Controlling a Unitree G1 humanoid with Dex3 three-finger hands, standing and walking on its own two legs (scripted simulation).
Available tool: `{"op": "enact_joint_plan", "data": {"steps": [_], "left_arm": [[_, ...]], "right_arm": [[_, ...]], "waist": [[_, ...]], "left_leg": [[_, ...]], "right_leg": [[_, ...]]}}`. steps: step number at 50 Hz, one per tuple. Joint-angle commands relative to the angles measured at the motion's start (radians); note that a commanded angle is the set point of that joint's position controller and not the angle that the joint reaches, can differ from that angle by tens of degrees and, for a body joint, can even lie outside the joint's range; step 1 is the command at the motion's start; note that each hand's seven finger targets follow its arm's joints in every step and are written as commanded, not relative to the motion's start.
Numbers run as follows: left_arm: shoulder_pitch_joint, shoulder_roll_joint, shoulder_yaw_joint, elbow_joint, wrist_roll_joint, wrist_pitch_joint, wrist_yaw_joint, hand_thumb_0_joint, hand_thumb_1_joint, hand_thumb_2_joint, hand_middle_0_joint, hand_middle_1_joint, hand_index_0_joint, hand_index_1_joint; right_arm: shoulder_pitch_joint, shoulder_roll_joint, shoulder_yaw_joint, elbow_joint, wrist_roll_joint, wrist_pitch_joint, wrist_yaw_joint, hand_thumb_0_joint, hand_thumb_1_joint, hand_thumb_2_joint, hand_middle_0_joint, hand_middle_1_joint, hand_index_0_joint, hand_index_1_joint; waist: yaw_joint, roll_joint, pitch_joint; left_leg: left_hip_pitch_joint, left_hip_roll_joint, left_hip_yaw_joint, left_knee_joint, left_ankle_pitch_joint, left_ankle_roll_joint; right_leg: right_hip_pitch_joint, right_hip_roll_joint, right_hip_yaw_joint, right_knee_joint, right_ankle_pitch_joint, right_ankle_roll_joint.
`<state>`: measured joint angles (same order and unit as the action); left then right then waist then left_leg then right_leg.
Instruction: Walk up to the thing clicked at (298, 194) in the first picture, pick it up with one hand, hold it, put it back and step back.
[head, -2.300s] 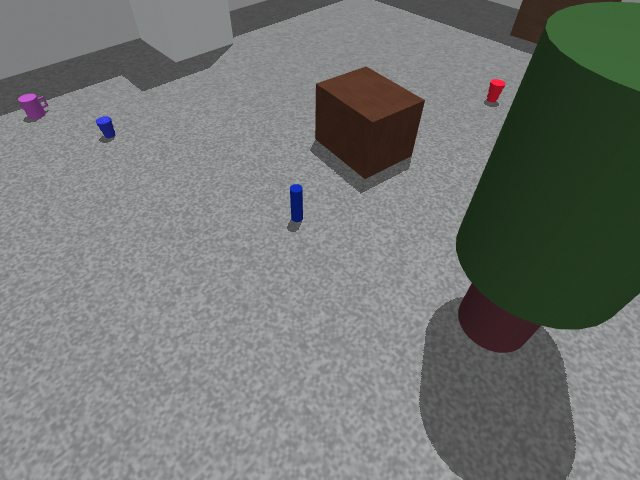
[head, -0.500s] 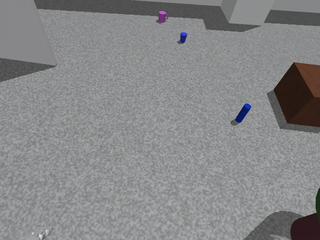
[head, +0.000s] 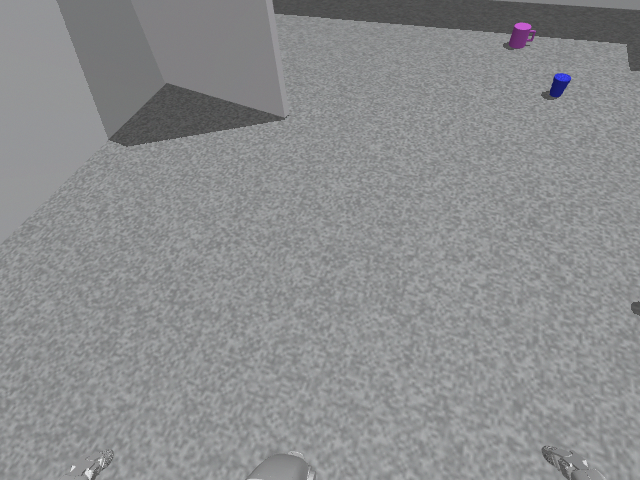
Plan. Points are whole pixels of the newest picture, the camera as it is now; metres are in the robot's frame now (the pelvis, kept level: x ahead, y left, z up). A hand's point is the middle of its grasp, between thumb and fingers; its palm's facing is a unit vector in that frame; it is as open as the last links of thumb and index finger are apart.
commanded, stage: walk up
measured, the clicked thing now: out of the picture +0.72 -1.04 -0.68
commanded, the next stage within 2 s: none
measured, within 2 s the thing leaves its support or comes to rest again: neither
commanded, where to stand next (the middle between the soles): +0.08 +0.05 m, yaw +36 degrees
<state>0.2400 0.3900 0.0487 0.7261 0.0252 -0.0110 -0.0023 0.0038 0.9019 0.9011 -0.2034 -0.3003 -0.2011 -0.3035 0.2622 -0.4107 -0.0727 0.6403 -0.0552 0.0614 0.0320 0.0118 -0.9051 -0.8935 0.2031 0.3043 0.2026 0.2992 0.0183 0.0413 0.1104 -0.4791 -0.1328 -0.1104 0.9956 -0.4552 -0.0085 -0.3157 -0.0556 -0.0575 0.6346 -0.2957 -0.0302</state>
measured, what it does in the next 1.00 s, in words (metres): steps on the spot, turning left: left foot, then right foot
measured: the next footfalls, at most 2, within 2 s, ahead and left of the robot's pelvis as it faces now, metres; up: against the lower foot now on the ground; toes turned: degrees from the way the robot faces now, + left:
left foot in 0.36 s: +0.04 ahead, +0.15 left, +0.00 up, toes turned +16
right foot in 0.78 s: +0.12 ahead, -0.08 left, +0.00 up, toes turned +24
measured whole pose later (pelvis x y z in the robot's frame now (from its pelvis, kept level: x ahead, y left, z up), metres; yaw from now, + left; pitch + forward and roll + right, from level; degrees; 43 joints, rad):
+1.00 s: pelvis +0.00 -0.01 +0.00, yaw +31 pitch -2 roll +2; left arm 0.27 0.38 0.04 0.79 0.04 -0.03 -0.02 0.00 0.90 0.90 -0.21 -0.30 -0.20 -0.30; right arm 0.29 -0.44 -0.05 0.80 -0.02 0.01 0.01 0.01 -0.90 -0.89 0.20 0.30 0.20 0.30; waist 0.05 0.05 0.09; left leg -0.48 -0.06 -0.09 1.04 -0.40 0.00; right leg -0.28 -0.11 -0.08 0.61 -0.30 -0.01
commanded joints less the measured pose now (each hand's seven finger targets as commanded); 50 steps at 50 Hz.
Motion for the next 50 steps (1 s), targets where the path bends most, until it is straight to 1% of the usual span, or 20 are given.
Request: {"op": "enact_joint_plan", "data": {"steps": [1,10,14,16,17,18,19,20,21,23,25,33,36,38,39,40,41,42,45,50], "left_arm": [[0.0,0.26,0.092,-0.082,0.002,-0.041,0.031,0.0,0.9,0.9,-0.2,-0.3,-0.2,-0.3],[0.049,0.3,0.122,-0.11,0.018,-0.03,-0.013,0.0,0.9,0.9,-0.2,-0.3,-0.2,-0.3],[0.018,0.313,0.116,-0.111,0.012,-0.015,-0.027,0.0,0.9,0.9,-0.2,-0.3,-0.2,-0.3],[-0.028,0.296,0.103,-0.114,0.001,-0.005,-0.031,0.0,0.9,0.9,-0.2,-0.3,-0.2,-0.3],[0.0,0.241,0.081,-0.11,0.0,0.005,-0.03,0.0,0.9,0.9,-0.2,-0.3,-0.2,-0.3],[0.057,0.164,0.058,-0.105,-0.012,0.014,-0.034,0.0,0.9,0.9,-0.2,-0.3,-0.2,-0.3],[0.074,0.158,0.05,-0.109,-0.014,0.023,-0.032,0.0,0.9,0.9,-0.2,-0.3,-0.2,-0.3],[0.032,0.249,0.073,-0.1,-0.01,0.023,-0.017,0.0,0.9,0.9,-0.2,-0.3,-0.2,-0.3],[0.002,0.287,0.079,-0.095,-0.009,0.018,-0.011,0.0,0.9,0.9,-0.2,-0.3,-0.2,-0.3],[0.058,0.258,0.079,-0.049,-0.014,0.016,-0.012,0.0,0.9,0.9,-0.2,-0.3,-0.2,-0.3],[0.091,0.243,0.079,-0.02,-0.014,0.017,-0.01,0.0,0.9,0.9,-0.2,-0.3,-0.2,-0.3],[0.043,0.215,0.069,-0.031,-0.016,0.007,0.005,0.0,0.9,0.9,-0.2,-0.3,-0.2,-0.3],[0.064,0.196,0.069,-0.019,-0.018,-0.011,0.012,0.0,0.9,0.9,-0.2,-0.3,-0.2,-0.3],[0.112,0.177,0.07,0.006,-0.012,-0.026,0.016,0.0,0.9,0.9,-0.2,-0.3,-0.2,-0.3],[0.135,0.221,0.08,0.011,0.001,-0.034,0.02,0.0,0.9,0.9,-0.2,-0.3,-0.2,-0.3],[0.14,0.309,0.097,0.002,0.019,-0.042,0.024,0.0,0.9,0.9,-0.2,-0.3,-0.2,-0.3],[0.053,0.354,0.111,-0.022,0.016,-0.036,0.019,0.0,0.9,0.9,-0.2,-0.3,-0.2,-0.3],[-0.036,0.388,0.116,-0.04,0.013,-0.032,0.016,0.0,0.9,0.9,-0.2,-0.3,-0.2,-0.3],[-0.052,0.27,0.084,-0.031,0.006,-0.038,0.015,0.0,0.9,0.9,-0.2,-0.3,-0.2,-0.3],[0.007,0.276,0.09,-0.016,0.023,-0.04,-0.004,0.0,0.9,0.9,-0.2,-0.3,-0.2,-0.3]], "right_arm": [[0.066,-0.181,-0.078,-0.077,0.012,-0.028,0.016,0.0,-0.9,-0.9,0.2,0.3,0.2,0.3],[0.009,-0.172,-0.066,-0.023,0.034,-0.051,0.004,0.0,-0.9,-0.9,0.2,0.3,0.2,0.3],[0.05,-0.168,-0.063,0.017,0.045,-0.069,-0.007,0.0,-0.9,-0.9,0.2,0.3,0.2,0.3],[0.141,-0.173,-0.065,0.056,0.045,-0.086,-0.018,0.0,-0.9,-0.9,0.2,0.3,0.2,0.3],[0.179,-0.202,-0.078,0.079,0.041,-0.097,-0.028,0.0,-0.9,-0.9,0.2,0.3,0.2,0.3],[0.156,-0.279,-0.092,0.062,0.029,-0.103,-0.04,0.0,-0.9,-0.9,0.2,0.3,0.2,0.3],[0.099,-0.34,-0.097,0.013,0.016,-0.108,-0.05,0.0,-0.9,-0.9,0.2,0.3,0.2,0.3],[0.1,-0.381,-0.104,0.016,0.035,-0.102,-0.047,0.0,-0.9,-0.9,0.2,0.3,0.2,0.3],[0.084,-0.359,-0.101,0.03,0.042,-0.098,-0.048,0.0,-0.9,-0.9,0.2,0.3,0.2,0.3],[0.032,-0.262,-0.062,0.021,0.042,-0.104,-0.062,0.0,-0.9,-0.9,0.2,0.3,0.2,0.3],[0.06,-0.24,-0.053,0.027,0.05,-0.115,-0.064,0.0,-0.9,-0.9,0.2,0.3,0.2,0.3],[0.097,-0.262,-0.065,0.001,0.03,-0.1,-0.062,0.0,-0.9,-0.9,0.2,0.3,0.2,0.3],[0.063,-0.258,-0.061,-0.015,0.029,-0.087,-0.057,0.0,-0.9,-0.9,0.2,0.3,0.2,0.3],[0.01,-0.236,-0.049,-0.023,0.044,-0.074,-0.056,0.0,-0.9,-0.9,0.2,0.3,0.2,0.3],[0.006,-0.186,-0.031,-0.029,0.056,-0.072,-0.056,0.0,-0.9,-0.9,0.2,0.3,0.2,0.3],[-0.01,-0.131,-0.015,-0.044,0.064,-0.072,-0.058,0.0,-0.9,-0.9,0.2,0.3,0.2,0.3],[0.01,-0.173,-0.029,-0.025,0.046,-0.065,-0.07,0.0,-0.9,-0.9,0.2,0.3,0.2,0.3],[0.035,-0.227,-0.047,0.004,0.04,-0.063,-0.076,0.0,-0.9,-0.9,0.2,0.3,0.2,0.3],[0.048,-0.255,-0.064,0.08,0.039,-0.068,-0.045,0.0,-0.9,-0.9,0.2,0.3,0.2,0.3],[0.05,-0.18,-0.035,0.112,0.04,-0.092,-0.017,0.0,-0.9,-0.9,0.2,0.3,0.2,0.3]], "waist": [[-0.013,-0.223,-0.08],[0.063,-0.279,-0.052],[0.032,-0.247,-0.1],[-0.03,-0.158,-0.154],[-0.05,-0.024,-0.175],[-0.038,0.213,-0.131],[0.0,0.233,-0.087],[-0.038,0.193,-0.079],[-0.035,0.177,-0.039],[0.002,0.141,-0.057],[0.003,0.144,-0.1],[-0.035,0.131,-0.143],[-0.021,0.111,-0.165],[0.033,0.051,-0.171],[0.048,-0.037,-0.188],[0.06,-0.247,-0.162],[0.034,-0.26,-0.104],[0.016,-0.309,-0.06],[-0.005,-0.172,0.033],[0.038,-0.301,-0.021]], "left_leg": [[-0.127,0.101,0.009,0.148,0.095,-0.002],[-0.054,0.158,0.124,-0.12,0.066,-0.03],[0.096,0.142,0.173,-0.253,0.055,-0.003],[0.277,0.125,0.166,-0.436,0.171,0.021],[0.387,0.108,0.089,-0.522,0.14,0.043],[0.415,0.258,-0.211,-0.689,0.019,0.104],[0.374,0.41,-0.521,-0.685,0.099,0.164],[0.28,0.475,-0.599,-0.72,0.072,0.264],[0.224,0.454,-0.569,-0.724,0.068,0.29],[0.267,0.328,-0.309,-0.622,0.272,0.217],[0.289,0.288,-0.224,-0.557,0.487,0.197],[0.274,0.286,-0.274,-0.486,0.629,0.241],[0.201,0.277,-0.284,-0.401,0.699,0.244],[0.106,0.221,-0.241,-0.315,0.567,0.19],[0.038,0.163,-0.21,-0.228,0.434,0.129],[-0.14,0.019,-0.098,-0.038,0.179,0.063],[-0.18,0.02,-0.016,0.08,-0.141,0.031],[-0.154,0.085,-0.039,0.179,-0.162,0.02],[-0.104,0.083,-0.015,0.159,0.032,0.012],[-0.069,0.103,0.091,-0.142,0.056,-0.01]], "right_leg": [[0.165,-0.212,0.182,-0.229,0.254,-0.087],[0.168,-0.265,0.058,-0.279,0.004,-0.163],[0.114,-0.308,0.012,-0.188,0.108,-0.159],[0.033,-0.312,-0.044,-0.025,0.103,-0.117],[-0.052,-0.254,-0.067,0.159,0.014,-0.074],[-0.213,-0.127,-0.112,0.367,-0.209,-0.012],[-0.372,-0.036,-0.035,0.476,-0.267,0.048],[-0.324,-0.051,0.045,0.5,-0.298,0.029],[-0.293,-0.068,0.072,0.511,-0.282,0.026],[-0.293,-0.083,0.098,0.468,-0.19,0.021],[-0.246,-0.062,0.068,0.433,-0.135,0.017],[-0.178,-0.015,0.045,0.292,-0.167,0.013],[-0.049,0.024,0.036,0.151,-0.165,0.004],[0.112,0.061,0.021,-0.086,-0.012,-0.023],[0.197,-0.018,0.14,-0.165,-0.008,-0.055],[0.253,-0.248,0.43,-0.28,-0.032,-0.118],[0.132,-0.419,0.588,-0.355,-0.144,-0.223],[0.028,-0.495,0.699,-0.402,-0.228,-0.305],[-0.013,-0.252,0.314,-0.352,-0.253,-0.172],[0.132,-0.173,0.149,-0.316,-0.224,-0.148]]}}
